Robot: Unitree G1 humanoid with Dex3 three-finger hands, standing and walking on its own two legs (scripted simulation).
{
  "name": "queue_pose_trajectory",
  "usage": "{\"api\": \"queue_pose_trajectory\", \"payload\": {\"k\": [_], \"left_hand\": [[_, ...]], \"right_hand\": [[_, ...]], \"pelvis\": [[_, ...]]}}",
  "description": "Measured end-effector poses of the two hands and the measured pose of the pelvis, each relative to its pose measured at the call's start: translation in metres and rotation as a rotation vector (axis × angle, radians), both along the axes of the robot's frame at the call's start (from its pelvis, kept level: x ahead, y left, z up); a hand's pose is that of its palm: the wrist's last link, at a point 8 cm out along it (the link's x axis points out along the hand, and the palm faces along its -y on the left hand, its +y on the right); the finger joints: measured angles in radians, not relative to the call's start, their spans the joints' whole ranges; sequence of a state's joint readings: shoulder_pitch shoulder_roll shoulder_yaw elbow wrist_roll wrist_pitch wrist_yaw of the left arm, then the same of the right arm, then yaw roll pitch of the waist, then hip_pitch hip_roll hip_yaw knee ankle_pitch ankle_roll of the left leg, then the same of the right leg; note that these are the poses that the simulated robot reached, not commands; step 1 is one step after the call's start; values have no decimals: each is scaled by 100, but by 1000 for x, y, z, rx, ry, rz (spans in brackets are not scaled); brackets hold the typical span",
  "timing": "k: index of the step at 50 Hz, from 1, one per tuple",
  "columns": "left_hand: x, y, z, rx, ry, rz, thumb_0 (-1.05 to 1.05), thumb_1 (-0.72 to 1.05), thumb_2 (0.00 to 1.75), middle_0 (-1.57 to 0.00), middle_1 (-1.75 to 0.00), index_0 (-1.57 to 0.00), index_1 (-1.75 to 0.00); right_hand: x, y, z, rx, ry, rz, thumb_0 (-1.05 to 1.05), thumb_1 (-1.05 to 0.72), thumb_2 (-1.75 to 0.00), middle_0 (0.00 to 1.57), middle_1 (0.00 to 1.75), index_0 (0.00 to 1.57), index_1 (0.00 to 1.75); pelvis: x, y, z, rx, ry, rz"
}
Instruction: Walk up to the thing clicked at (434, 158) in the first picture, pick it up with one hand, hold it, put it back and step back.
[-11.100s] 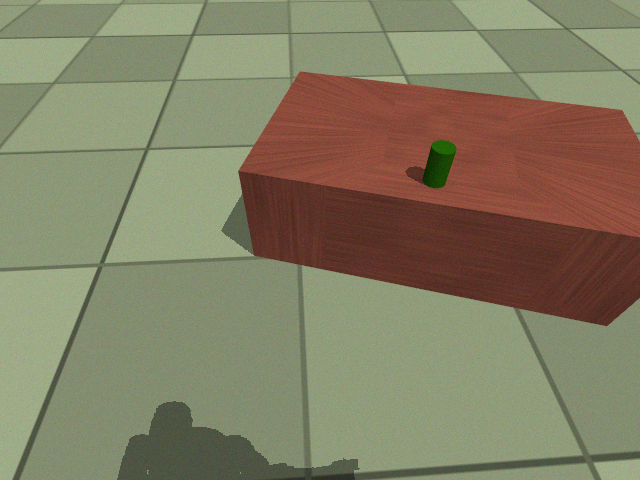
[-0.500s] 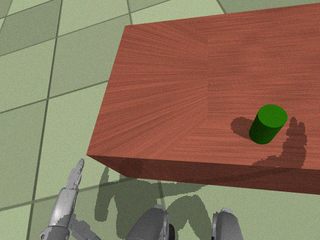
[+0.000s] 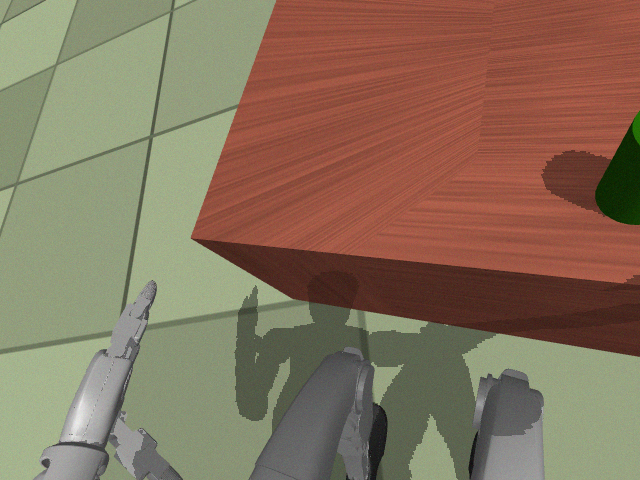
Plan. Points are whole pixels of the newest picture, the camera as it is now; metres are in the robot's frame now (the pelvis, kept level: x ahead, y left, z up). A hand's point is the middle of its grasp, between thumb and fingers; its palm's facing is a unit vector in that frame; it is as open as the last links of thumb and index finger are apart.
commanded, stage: close in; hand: right
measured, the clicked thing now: out of the picture +0.50 -0.26 -0.03
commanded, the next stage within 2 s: rest palm in 0.32 s
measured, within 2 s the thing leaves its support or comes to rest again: leaves its support in 1.88 s
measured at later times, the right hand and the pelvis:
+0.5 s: hand out of the picture +0.46 -0.27 -0.04, palm faces +0.29 +0.95 +0.04, open 17.7 cm; pelvis +0.00 +0.01 +0.01, yaw -1 degrees
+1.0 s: hand out of the picture +0.49 -0.26 -0.02, palm faces +0.29 +0.96 +0.02, open 16.7 cm; pelvis +0.01 +0.01 +0.02, yaw -1 degrees
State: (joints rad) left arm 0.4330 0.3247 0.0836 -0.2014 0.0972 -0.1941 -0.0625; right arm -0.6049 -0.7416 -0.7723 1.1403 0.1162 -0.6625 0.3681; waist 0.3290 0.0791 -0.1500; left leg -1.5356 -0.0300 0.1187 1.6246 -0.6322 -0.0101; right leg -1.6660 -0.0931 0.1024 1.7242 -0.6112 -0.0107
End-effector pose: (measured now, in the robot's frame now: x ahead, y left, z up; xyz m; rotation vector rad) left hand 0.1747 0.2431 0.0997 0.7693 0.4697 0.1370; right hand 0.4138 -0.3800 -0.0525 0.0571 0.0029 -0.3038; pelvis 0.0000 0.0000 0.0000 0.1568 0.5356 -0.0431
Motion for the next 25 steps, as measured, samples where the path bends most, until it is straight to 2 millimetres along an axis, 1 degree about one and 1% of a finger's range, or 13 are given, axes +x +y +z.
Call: {"api": "queue_pose_trajectory", "payload": {"k": [3, 6, 9, 12, 15, 18, 22, 25], "left_hand": [[0, -1, 9, 16, -26, -6, -1, -54, 6, -6, -5, -6, -5], [-2, -1, 19, 13, -48, 1, -1, -54, 6, -6, -5, -6, -5], [-7, 1, 17, -17, -43, 24, -1, -53, 5, -6, -5, -6, -5], [-11, 2, 11, -47, -35, 41, -1, -53, 5, -6, -5, -6, -5], [-10, 1, 13, -62, -44, 39, -1, -53, 5, -6, -5, -6, -5], [-7, 1, 22, -53, -63, 25, -1, -54, 6, -6, -5, -6, -5], [-5, 6, 37, -18, -83, 16, -1, -54, 6, -6, -5, -6, -5], [-4, 12, 40, 2, -85, 25, -1, -54, 6, -6, -5, -6, -5]], "right_hand": [[4, 7, 3, -5, 8, 15, -2, 61, -4, 4, 5, 4, 5], [7, 20, 9, -7, 43, 52, -2, 61, -4, 3, 6, 4, 5], [10, 35, 12, 4, 76, 75, -2, 61, -4, 3, 6, 4, 6], [14, 45, 15, 2, 84, 63, -2, 61, -5, 3, 6, 4, 6], [17, 50, 16, -1, 80, 31, -2, 61, -5, 3, 6, 4, 6], [18, 53, 16, -9, 83, 14, -2, 61, -5, 2, 6, 4, 6], [16, 58, 15, -3, 84, 9, -2, 61, -5, 2, 6, 3, 6], [15, 62, 14, 3, 78, 8, -2, 60, -6, 2, 6, 3, 6]], "pelvis": [[-3, 0, -1, 5, -3, -7], [-3, -1, 4, 6, -6, -13], [-2, -2, 7, 4, -7, -14], [-1, -3, 7, -5, -11, -6], [-1, -2, 8, -14, -18, 1], [-1, 1, 10, -21, -18, 6], [1, 4, 13, -25, -14, 5], [3, 6, 14, -25, -12, 4]]}}
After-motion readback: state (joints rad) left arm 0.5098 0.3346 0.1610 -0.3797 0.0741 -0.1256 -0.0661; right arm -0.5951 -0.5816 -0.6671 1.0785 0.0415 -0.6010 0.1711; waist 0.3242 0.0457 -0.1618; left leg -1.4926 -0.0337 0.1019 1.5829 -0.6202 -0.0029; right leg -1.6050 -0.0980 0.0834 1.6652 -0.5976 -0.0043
